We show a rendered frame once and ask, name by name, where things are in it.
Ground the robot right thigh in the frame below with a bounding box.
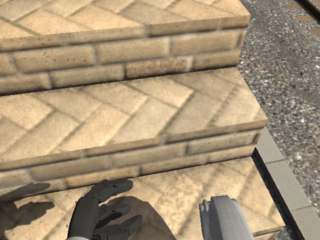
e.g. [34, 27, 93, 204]
[199, 195, 255, 240]

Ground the left robot hand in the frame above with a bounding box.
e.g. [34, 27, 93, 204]
[66, 179, 143, 240]

